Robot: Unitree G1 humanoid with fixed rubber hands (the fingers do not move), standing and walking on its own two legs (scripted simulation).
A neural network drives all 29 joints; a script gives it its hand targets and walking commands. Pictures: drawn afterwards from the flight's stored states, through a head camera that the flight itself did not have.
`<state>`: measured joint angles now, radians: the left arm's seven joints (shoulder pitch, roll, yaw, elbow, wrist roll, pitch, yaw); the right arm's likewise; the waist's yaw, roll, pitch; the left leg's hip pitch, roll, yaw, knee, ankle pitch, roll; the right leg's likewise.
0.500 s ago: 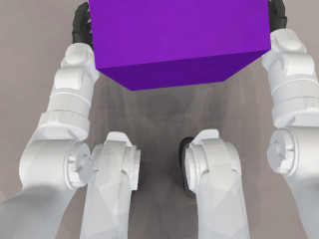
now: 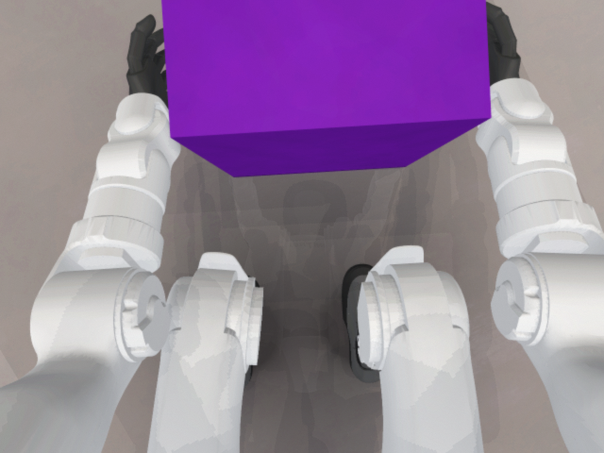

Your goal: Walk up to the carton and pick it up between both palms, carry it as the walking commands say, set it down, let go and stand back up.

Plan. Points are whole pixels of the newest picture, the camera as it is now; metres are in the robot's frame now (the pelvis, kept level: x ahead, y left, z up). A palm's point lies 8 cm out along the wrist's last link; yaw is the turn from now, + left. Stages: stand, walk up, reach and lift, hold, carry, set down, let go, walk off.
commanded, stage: set down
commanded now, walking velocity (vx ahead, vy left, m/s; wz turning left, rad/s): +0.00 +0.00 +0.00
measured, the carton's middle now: (318, 83) +0.53 -0.04 -0.21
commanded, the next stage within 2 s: none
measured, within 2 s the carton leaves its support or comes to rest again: rests again in 0.48 s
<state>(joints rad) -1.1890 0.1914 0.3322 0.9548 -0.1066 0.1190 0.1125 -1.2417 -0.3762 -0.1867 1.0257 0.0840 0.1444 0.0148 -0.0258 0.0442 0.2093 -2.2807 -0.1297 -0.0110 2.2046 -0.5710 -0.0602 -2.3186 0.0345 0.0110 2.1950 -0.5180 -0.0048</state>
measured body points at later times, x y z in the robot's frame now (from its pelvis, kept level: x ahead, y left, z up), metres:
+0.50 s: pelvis -0.01 +0.00 +0.00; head +0.33 -0.03 +0.29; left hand +0.52 +0.15 -0.15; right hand +0.51 -0.24 -0.16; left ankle +0.12 +0.12 -0.33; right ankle +0.12 -0.11 -0.33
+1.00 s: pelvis -0.01 +0.00 +0.00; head +0.36 -0.04 +0.25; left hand +0.51 +0.19 -0.18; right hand +0.50 -0.27 -0.19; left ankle +0.12 +0.12 -0.33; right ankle +0.12 -0.11 -0.33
